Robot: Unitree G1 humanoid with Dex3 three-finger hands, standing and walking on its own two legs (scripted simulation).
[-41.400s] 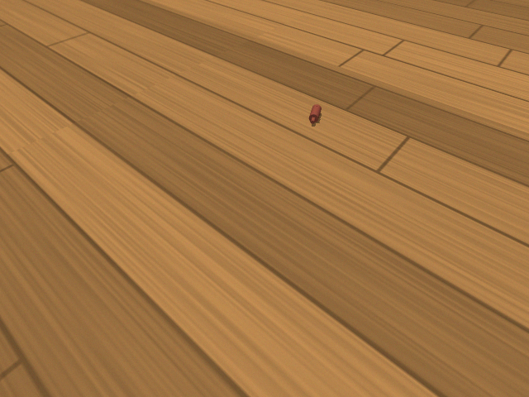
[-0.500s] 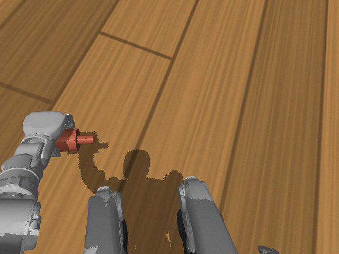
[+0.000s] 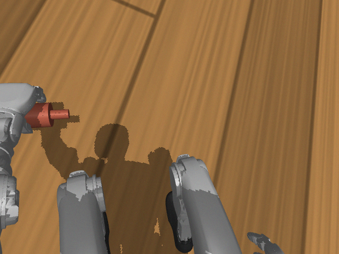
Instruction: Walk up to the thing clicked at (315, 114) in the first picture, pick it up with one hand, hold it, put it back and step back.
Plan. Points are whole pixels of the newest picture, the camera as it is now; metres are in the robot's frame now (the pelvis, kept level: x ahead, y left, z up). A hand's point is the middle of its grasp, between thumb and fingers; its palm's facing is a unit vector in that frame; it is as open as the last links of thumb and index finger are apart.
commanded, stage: crouch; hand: left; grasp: from above
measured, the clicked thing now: (33, 115) +0.47 +0.27 -0.21
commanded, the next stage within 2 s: lower in 0.52 s
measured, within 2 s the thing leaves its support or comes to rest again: rests again in 1.80 s
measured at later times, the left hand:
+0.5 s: hand (32, 115) +0.48 +0.27 -0.23, palm faces -0.48 +0.00 -0.88, open 8.8 cm
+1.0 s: hand (38, 118) +0.49 +0.28 -0.28, palm faces -0.49 -0.01 -0.87, open 8.8 cm
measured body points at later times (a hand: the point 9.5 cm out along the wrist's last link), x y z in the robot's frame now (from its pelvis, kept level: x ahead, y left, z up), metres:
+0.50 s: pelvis +0.00 +0.00 -0.05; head +0.25 +0.07 +0.31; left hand +0.50 +0.27 -0.18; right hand +0.02 -0.28 -0.15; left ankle +0.08 +0.13 -0.37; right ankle +0.09 -0.14 -0.37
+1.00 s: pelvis +0.00 +0.00 -0.08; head +0.27 +0.08 +0.27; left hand +0.51 +0.27 -0.23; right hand +0.02 -0.27 -0.17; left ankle +0.08 +0.13 -0.37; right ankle +0.09 -0.14 -0.37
